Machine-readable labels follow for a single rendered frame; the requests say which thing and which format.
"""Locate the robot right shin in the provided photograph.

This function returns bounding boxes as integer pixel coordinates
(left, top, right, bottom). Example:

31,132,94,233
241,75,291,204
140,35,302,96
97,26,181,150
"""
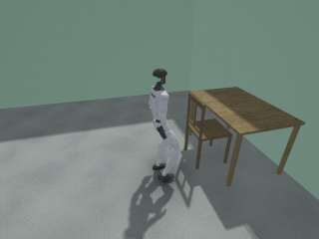
162,151,180,176

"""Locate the robot right hand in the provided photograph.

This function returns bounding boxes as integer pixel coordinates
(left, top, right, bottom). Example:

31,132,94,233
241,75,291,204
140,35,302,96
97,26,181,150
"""
166,136,177,150

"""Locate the table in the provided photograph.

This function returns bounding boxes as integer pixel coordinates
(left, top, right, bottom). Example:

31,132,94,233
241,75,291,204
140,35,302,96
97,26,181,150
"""
188,87,305,187

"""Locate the robot right upper arm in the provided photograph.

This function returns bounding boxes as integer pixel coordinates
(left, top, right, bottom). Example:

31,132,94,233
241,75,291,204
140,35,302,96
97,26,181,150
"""
158,91,168,118

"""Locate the robot left upper arm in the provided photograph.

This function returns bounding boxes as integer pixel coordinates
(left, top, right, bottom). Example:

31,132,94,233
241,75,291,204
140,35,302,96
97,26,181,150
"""
149,86,155,107

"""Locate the chair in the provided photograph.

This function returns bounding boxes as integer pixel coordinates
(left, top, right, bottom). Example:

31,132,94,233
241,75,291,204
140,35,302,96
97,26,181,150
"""
184,92,232,169

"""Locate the robot right forearm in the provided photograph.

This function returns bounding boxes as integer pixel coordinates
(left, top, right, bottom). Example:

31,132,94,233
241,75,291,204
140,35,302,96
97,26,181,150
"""
160,114,172,137

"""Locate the robot left shin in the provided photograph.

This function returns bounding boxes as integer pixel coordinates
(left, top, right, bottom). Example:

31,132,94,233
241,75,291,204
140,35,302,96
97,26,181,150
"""
156,142,167,166

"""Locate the robot shin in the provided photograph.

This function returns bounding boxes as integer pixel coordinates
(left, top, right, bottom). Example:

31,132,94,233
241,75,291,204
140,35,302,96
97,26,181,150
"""
156,142,167,166
162,151,180,176

